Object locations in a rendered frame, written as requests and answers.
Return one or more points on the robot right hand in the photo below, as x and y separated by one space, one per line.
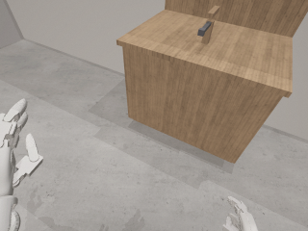
245 221

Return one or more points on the robot left hand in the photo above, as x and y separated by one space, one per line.
10 126

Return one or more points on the counter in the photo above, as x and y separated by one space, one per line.
213 92

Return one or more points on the tap lever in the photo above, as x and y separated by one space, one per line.
201 31

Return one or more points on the robot left forearm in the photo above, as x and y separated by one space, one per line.
9 217

